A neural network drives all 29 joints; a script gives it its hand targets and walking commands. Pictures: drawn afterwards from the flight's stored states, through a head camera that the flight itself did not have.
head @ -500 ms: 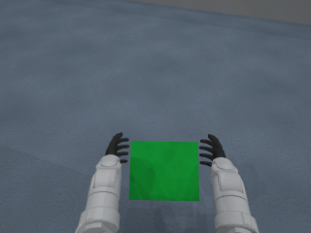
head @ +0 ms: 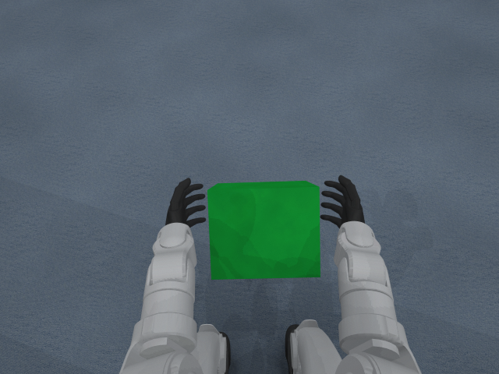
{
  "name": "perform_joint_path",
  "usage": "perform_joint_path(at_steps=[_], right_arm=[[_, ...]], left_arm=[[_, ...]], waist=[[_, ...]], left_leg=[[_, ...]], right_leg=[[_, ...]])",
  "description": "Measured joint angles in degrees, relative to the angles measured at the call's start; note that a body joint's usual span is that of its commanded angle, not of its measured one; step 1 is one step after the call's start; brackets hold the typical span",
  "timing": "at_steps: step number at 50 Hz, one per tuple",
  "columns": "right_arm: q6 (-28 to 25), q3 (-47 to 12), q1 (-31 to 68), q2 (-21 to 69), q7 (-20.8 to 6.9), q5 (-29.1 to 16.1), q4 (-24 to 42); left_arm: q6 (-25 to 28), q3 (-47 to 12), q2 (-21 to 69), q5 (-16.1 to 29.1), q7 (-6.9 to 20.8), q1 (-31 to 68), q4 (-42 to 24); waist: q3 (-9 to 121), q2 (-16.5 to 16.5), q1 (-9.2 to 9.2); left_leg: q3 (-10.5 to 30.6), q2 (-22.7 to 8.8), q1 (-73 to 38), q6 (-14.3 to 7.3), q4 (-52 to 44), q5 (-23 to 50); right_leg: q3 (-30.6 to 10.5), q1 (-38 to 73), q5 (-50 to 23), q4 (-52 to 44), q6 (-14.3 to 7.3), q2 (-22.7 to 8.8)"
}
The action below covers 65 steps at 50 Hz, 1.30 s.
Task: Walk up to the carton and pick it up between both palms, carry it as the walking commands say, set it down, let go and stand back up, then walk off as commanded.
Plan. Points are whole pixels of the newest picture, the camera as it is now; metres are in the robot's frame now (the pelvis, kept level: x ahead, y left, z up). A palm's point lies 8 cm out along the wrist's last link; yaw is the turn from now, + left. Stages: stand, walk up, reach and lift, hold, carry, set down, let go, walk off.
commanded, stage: set down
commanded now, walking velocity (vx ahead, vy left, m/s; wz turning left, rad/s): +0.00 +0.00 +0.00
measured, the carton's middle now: (263, 225) +0.40 -0.01 -0.16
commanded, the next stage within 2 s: none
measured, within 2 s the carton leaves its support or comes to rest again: neither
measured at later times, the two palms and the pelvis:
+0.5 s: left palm (192, 223) +0.39 +0.13 -0.13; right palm (336, 225) +0.38 -0.15 -0.13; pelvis +0.00 +0.00 -0.08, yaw +0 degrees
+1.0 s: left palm (200, 227) +0.41 +0.13 -0.22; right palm (325, 229) +0.40 -0.15 -0.22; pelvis -0.02 +0.00 -0.16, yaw +0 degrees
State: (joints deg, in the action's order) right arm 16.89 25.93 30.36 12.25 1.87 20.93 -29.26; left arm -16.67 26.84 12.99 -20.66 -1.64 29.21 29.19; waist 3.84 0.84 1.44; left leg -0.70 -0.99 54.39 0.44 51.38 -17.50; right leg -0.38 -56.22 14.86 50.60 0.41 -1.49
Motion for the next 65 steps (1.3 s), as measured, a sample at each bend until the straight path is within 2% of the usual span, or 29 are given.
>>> perform_joint_path(at_steps=[4,10,31,49,65], right_arm=[[-0.2,-0.3,0.6,0.6,0.8,-0.7,0.9],[0.2,-0.9,1.4,0.9,2.0,-1.8,2.1],[-0.3,-2.0,5.4,-1.5,4.2,-4.0,-1.2],[-0.4,-1.5,12.8,-4.4,6.0,-5.8,-5.4],[-1.0,-0.3,19.3,-6.7,5.9,-6.7,-8.0]], left_arm=[[0.1,0.3,-0.7,0.8,0.4,1.0,-0.5],[-0.4,0.5,-1.6,2.2,0.4,3.1,-0.3],[0.4,-1.2,-3.9,5.9,-2.5,7.0,3.3],[0.7,-1.8,-6.7,7.8,-4.7,14.6,7.8],[1.2,-1.5,-8.2,8.2,-5.7,20.5,9.4]], waist=[[1.9,-0.1,-0.28],[4.7,-0.3,-0.63],[12.4,-0.3,-0.53],[12.1,0.0,-0.57],[10.2,0.0,-0.21]], left_leg=[[0.9,0.5,5.9,0.8,3.6,-0.7],[1.8,1.2,13.6,0.8,9.6,-3.2],[1.8,1.8,33.9,0.9,25.4,-8.7],[2.4,2.3,47.2,1.3,37.8,-11.3],[2.9,3.3,57.6,1.6,45.7,-11.9]], right_leg=[[-0.1,-6.0,1.0,3.8,-0.2,0.3],[-0.7,-14.0,2.8,9.6,-0.2,0.9],[-1.2,-34.6,8.0,25.3,0.1,0.9],[-1.4,-47.7,10.3,37.2,0.5,1.5],[-1.8,-57.8,11.0,45.0,0.9,2.1]])
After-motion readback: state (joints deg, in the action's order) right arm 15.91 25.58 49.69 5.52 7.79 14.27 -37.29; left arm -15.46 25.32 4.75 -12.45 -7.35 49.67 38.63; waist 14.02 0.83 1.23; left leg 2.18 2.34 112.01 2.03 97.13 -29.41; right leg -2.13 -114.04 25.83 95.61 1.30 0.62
